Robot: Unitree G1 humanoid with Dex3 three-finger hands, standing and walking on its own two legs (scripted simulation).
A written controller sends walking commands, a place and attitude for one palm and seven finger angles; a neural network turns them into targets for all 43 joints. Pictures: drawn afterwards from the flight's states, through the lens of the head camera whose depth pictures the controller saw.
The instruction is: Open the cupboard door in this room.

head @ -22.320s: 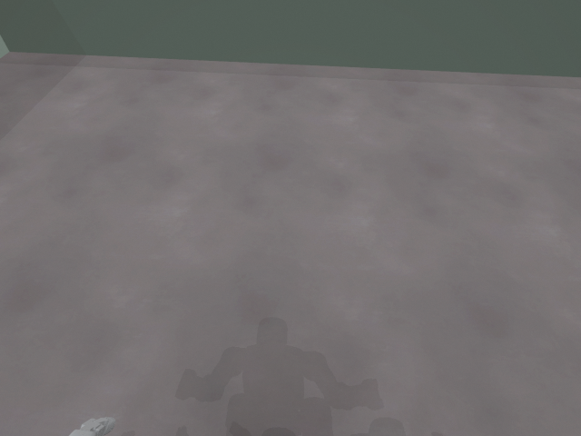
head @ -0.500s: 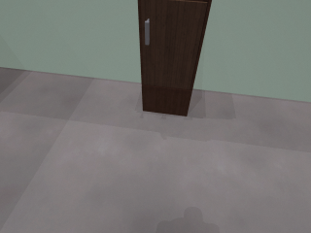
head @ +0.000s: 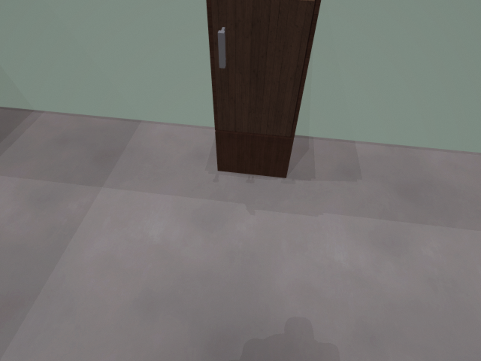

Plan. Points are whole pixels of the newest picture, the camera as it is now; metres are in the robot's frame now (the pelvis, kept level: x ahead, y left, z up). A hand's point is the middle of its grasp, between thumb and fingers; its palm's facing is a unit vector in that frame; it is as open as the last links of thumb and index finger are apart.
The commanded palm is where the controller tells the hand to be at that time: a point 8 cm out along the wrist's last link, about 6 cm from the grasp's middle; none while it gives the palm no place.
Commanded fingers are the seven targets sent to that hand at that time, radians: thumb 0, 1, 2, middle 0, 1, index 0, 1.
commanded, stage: look at it before walking up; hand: left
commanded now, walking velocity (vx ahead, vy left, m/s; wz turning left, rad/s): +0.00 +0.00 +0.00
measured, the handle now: (222, 47) +1.17 +0.14 -0.02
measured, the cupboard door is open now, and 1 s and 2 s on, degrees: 0 0 0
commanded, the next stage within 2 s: walk to a spot facing it in 0.12 s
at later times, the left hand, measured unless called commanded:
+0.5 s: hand out of the picture +0.01 +0.16 -0.19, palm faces +0.05 -0.98 -0.17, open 7.4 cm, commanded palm none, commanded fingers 0.00 0.90 0.90 -0.20 -0.30 -0.20 -0.30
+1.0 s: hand out of the picture +0.09 +0.16 -0.19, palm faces +0.16 -0.98 -0.13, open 7.4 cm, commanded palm none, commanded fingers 0.00 0.90 0.90 -0.20 -0.30 -0.20 -0.30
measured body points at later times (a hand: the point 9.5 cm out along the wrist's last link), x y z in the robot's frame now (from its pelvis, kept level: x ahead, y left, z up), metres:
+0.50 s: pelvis +0.03 -0.01 -0.01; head +0.04 -0.01 +0.44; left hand +0.01 +0.22 -0.17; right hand -0.01 -0.22 -0.18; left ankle -0.05 +0.12 -0.74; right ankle +0.02 -0.10 -0.74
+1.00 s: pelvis +0.22 +0.03 -0.03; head +0.28 +0.04 +0.41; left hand +0.08 +0.21 -0.18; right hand +0.38 -0.20 -0.16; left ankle +0.32 +0.12 -0.74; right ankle +0.04 -0.10 -0.70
